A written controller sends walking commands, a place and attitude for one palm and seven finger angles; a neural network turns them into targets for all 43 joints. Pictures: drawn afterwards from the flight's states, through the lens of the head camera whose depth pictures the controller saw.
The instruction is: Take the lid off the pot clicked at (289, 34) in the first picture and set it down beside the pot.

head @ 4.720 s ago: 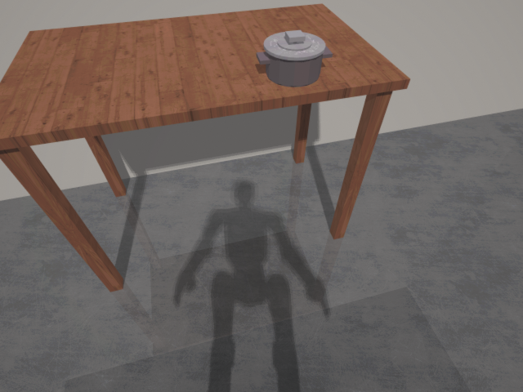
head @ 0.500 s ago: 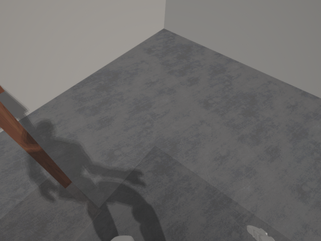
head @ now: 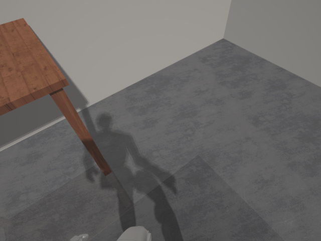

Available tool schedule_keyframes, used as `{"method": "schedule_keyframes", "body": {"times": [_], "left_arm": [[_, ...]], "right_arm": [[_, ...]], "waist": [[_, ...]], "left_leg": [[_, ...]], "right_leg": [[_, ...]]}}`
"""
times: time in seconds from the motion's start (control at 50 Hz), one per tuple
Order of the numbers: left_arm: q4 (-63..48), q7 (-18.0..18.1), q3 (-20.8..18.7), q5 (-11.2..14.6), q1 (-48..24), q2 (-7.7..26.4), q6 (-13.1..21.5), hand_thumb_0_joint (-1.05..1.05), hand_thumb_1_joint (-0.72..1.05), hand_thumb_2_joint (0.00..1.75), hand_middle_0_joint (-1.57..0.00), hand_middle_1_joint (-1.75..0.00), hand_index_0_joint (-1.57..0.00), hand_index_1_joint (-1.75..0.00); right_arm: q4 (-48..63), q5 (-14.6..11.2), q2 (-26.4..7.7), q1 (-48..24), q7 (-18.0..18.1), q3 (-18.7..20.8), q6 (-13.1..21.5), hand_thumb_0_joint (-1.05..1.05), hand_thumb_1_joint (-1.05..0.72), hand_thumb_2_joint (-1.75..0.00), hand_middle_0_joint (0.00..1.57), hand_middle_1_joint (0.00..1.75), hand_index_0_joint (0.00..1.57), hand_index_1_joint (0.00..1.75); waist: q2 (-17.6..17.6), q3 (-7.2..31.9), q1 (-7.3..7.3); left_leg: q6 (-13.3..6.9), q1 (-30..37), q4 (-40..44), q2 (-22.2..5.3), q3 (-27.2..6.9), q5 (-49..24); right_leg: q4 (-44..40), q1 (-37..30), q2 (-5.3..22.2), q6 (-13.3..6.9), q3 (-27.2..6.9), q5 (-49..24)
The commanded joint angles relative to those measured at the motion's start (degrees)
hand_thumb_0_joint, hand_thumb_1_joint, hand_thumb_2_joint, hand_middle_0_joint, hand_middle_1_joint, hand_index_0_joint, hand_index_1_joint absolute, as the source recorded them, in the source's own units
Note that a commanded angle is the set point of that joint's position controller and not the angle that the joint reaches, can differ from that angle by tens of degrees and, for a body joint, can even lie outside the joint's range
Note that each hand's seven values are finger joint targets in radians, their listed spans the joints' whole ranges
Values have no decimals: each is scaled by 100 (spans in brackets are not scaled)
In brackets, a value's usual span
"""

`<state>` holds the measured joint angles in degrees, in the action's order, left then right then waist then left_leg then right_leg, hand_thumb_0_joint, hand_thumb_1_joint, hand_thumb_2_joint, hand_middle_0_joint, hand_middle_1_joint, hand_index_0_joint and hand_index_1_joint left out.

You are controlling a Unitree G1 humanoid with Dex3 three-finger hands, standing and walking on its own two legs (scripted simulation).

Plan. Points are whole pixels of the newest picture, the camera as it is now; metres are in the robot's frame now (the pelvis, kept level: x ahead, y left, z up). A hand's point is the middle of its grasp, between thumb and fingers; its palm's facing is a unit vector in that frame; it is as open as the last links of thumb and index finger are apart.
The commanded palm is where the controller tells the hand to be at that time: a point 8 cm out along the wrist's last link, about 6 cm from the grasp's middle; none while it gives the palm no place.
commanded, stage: turn to face it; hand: left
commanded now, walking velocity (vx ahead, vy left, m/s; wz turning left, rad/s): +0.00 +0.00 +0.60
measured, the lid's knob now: out of the picture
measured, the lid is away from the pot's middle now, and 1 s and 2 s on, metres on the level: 0.00 0.00 0.00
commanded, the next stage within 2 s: take the last steps up to it in 0.98 s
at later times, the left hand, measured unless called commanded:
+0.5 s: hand out of the picture +0.03 +0.29 -0.16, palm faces +0.32 -0.91 -0.26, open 7.4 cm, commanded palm none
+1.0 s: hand out of the picture -0.03 +0.21 -0.15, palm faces +0.53 -0.81 -0.27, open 7.4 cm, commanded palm none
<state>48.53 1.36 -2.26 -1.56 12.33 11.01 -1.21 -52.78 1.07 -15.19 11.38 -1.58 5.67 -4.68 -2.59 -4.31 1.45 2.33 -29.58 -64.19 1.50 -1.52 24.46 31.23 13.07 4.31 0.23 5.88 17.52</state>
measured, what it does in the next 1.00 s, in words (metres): steps on the spot, turning left: left foot, then right foot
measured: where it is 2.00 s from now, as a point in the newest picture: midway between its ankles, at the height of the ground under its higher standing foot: outside the picture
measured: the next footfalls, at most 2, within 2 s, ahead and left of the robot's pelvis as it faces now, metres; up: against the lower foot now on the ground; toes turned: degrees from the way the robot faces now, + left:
left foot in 0.22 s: +0.04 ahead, +0.14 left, +0.00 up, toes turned +14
right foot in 0.72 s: +0.12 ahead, -0.07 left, +0.00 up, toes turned +25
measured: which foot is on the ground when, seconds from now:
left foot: up 0.00-0.20, down 0.22-0.70, up 0.72-1.00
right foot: down 0.00-0.24, up 0.26-0.70, down 0.72-1.00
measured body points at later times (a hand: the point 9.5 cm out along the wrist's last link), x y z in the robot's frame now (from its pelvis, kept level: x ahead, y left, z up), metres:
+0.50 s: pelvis +0.01 +0.05 +0.01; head +0.04 +0.08 +0.45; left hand +0.01 +0.34 -0.14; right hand +0.17 -0.17 -0.12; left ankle +0.00 +0.13 -0.74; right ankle +0.06 -0.12 -0.66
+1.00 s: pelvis +0.02 +0.02 +0.01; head +0.07 +0.02 +0.45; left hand -0.06 +0.26 -0.13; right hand +0.22 -0.17 -0.15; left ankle -0.07 +0.13 -0.68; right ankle +0.08 -0.09 -0.74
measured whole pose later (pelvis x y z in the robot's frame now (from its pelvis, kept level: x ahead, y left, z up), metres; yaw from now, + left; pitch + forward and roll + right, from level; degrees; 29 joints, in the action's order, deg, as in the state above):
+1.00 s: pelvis +0.02 +0.02 +0.01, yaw +32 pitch +0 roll +2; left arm 51.2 1.0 -1.7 -2.0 14.4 10.6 -0.8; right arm -54.4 0.5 -14.6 10.0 -1.0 4.4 -4.3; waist -0.4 -5.0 0.0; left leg 2.7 -22.4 -51.9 -0.4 -0.4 26.4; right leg 29.0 12.3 5.9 0.6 5.9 16.1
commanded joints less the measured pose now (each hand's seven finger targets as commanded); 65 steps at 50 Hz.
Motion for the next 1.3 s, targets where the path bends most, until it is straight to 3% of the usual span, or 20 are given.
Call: {"method": "schedule_keyframes", "body": {"times": [0.0, 0.1, 0.18, 0.2, 0.22, 0.26, 0.34, 0.56, 0.64, 0.66, 0.68, 0.7, 0.74, 0.8, 0.94, 1.04, 1.08, 1.1, 1.18, 1.28], "left_arm": [[-318, 72, -329, -9, 203, 1234, 160, 0, 90, 90, -20, -30, -20, -30], [-166, 44, -422, -26, 468, 1476, 101, 0, 90, 90, -20, -30, -20, -30], [-152, 0, -444, 73, 377, 1407, 27, 0, 90, 90, -20, -30, -20, -30], [-353, -48, -405, 110, 377, 1039, 10, 0, 90, 90, -20, -30, -20, -30], [-597, -32, -275, 67, 12, 869, -5, 0, 90, 90, -20, -30, -20, -30], [-488, 32, -298, 80, -411, 897, -47, 0, 90, 90, -20, -30, -20, -30], [-141, -62, -333, 70, -62, 925, -78, 0, 90, 90, -20, -30, -20, -30], [-399, 0, -260, 109, -502, 878, -33, 0, 90, 90, -20, -30, -20, -30], [-264, 47, -259, 149, 131, 891, 48, 0, 90, 90, -20, -30, -20, -30], [-223, 70, -292, 119, 364, 1091, 114, 0, 90, 90, -20, -30, -20, -30], [-238, 116, -391, 31, 450, 1565, 180, 0, 90, 90, -20, -30, -20, -30], [-332, 89, -389, 23, 411, 1792, 137, 0, 90, 90, -20, -30, -20, -30], [-413, 89, -356, 58, -38, 1430, 142, 0, 90, 90, -20, -30, -20, -30], [-419, 72, -255, 44, -287, 1021, 190, 0, 90, 90, -20, -30, -20, -30], [34, 54, -334, -27, 607, 1334, 166, 0, 90, 90, -20, -30, -20, -30], [174, 48, -366, 61, 380, 1305, 74, 0, 90, 90, -20, -30, -20, -30], [14, -12, -209, 118, 592, 625, 10, 0, 90, 90, -20, -30, -20, -30], [-84, -16, -170, 58, 249, 716, -10, 0, 90, 90, -20, -30, -20, -30], [303, -173, -201, 21, 94, 721, 55, 0, 90, 90, -20, -30, -20, -30], [387, -233, -127, 8, 76, 580, 100, 0, 90, 90, -20, -30, -20, -30]], "right_arm": [[597, -29, -257, -513, -33, 24, 175, 0, -90, -90, 20, 30, 20, 30], [698, -77, -203, -778, -30, -71, 259, 0, -90, -90, 20, 30, 20, 30], [535, -38, -614, 59, 2, 22, 371, 0, -90, -90, 20, 30, 20, 30], [499, 12, -1328, 475, 45, 205, 431, 0, -90, -90, 20, 30, 20, 30], [370, -54, -1660, 919, 78, 270, 387, 0, -90, -90, 20, 30, 20, 30], [301, -42, -1336, 775, 225, 189, 415, 0, -90, -90, 20, 30, 20, 30], [518, -26, -926, -114, 220, 31, 441, 0, -90, -90, 20, 30, 20, 30], [391, 14, -1003, 210, 209, 123, 349, 0, -90, -90, 20, 30, 20, 30], [474, -20, -913, -98, 209, 125, 308, 0, -90, -90, 20, 30, 20, 30], [492, -69, -758, -121, 182, 96, 314, 0, -90, -90, 20, 30, 20, 30], [555, -126, -316, 56, 154, 31, 331, 0, -90, -90, 20, 30, 20, 30], [654, -51, -387, 93, 164, 61, 319, 0, -90, -90, 20, 30, 20, 30], [481, 10, -474, 30, 104, 108, 197, 0, -90, -90, 20, 30, 20, 30], [320, 9, -378, 137, 38, 34, 190, 0, -90, -90, 20, 30, 20, 30], [372, -77, -121, -518, 69, -128, 231, 0, -90, -90, 20, 30, 20, 30], [116, -79, -234, 153, 131, -168, 385, 0, -90, -90, 20, 30, 20, 30], [117, 5, -1126, 440, 159, 5, 435, 0, -90, -90, 20, 30, 20, 30], [90, 21, -1235, 641, 184, 9, 380, 0, -90, -90, 20, 30, 20, 30], [58, 16, -595, 246, 293, -172, 535, 0, -90, -90, 20, 30, 20, 30], [-119, -14, -515, 637, 284, -183, 658, 0, -90, -90, 20, 30, 20, 30]], "waist": [[1376, 288, -283], [1591, 513, -477], [915, 1005, -16], [-943, 1270, 220], [-1466, 1332, 415], [-1036, 1211, 355], [-633, 570, -103], [-676, 648, 62], [-445, 780, -268], [13, 807, -385], [1567, 818, -368], [1718, 714, -339], [1403, 310, -135], [1277, 128, 3], [1494, 494, -426], [1264, 841, -55], [-1416, 980, 24], [-1089, 817, 217], [-724, 231, -60], [-405, 21, -37]], "left_leg": [[163, -163, 439, -252, 302, 63], [78, 458, 1928, -202, 691, 155], [-145, 2307, 4050, -310, 559, -1651], [-836, 3502, 4211, -1834, -1463, -3681], [-1546, 3594, 4116, -2637, -2208, -5450], [-1506, 3182, 4049, -2201, -1926, -4822], [-1072, 2088, 4411, -1321, -1080, -3587], [-1272, 2119, 4303, -1235, -2152, -3107], [-1027, 1303, 3801, -976, -2203, -2965], [-750, 784, 3404, -693, -1971, -2295], [-258, -298, 2198, 92, -976, -404], [-69, -407, 937, 340, -433, 989], [-101, -240, -301, -2, -539, 458], [16, -164, -437, -179, -211, -168], [82, 469, 1506, -90, 334, 240], [-89, 2115, 4139, -108, 467, -1316], [-1008, 3347, 4488, -2190, -1870, -3617], [-1486, 2929, 4569, -2386, -2040, -3163], [-1309, 2362, 4968, -1518, -1347, -1498], [-1417, 2324, 5300, -1377, -1277, -941]], "right_leg": [[-1067, -622, 1415, -708, -596, -2320], [-668, -964, 1605, -706, -320, -3130], [904, -212, 1399, -49, 312, -2515], [2311, 1454, 621, 438, 546, 163], [3176, 2219, 307, 550, 18, 2238], [3789, 2397, 348, 503, -619, 1546], [3454, 1782, 231, 558, -584, 412], [1579, 1243, -227, 480, -669, 657], [-52, -237, -383, 359, -587, -168], [-941, -942, -105, 319, -829, -604], [-1633, -1627, 1369, -142, -2426, -631], [-1721, -925, 2377, -803, -3034, -817], [-1799, 85, 1784, -824, -2485, -82], [-1416, -7, 1215, -730, -1249, -1383], [-951, -823, 1308, -868, -899, -3232], [-29, -460, 1085, -329, -442, -2749], [1663, 1654, 136, 317, 119, 1494], [2465, 1804, 62, 257, -131, 1938], [3237, 2076, 150, 187, -419, 674], [2310, 1902, 128, 231, -276, 398]]}}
